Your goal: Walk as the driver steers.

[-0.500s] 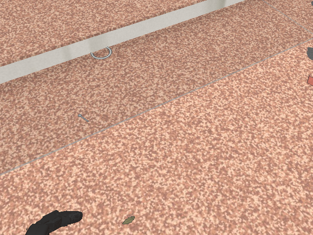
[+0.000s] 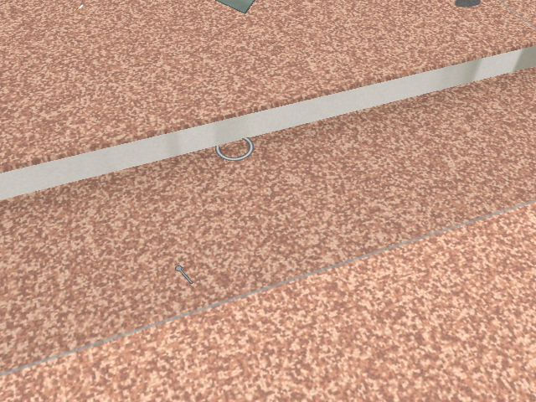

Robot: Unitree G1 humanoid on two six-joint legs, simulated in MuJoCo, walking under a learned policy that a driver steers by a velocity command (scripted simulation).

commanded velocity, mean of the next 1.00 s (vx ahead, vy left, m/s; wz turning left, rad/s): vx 0.48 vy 0.00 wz -0.30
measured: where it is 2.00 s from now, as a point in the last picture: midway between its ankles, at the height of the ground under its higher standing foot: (368, 298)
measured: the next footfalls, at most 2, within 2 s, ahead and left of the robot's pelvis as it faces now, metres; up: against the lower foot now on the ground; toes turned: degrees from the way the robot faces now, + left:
left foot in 0.08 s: +0.24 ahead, +0.14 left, +0.00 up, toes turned +2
right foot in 0.64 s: +0.53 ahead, -0.12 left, +0.00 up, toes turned -12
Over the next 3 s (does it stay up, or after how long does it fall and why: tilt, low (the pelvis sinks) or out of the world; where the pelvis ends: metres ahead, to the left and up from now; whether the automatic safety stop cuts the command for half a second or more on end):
stays up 0.95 -0.29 -0.01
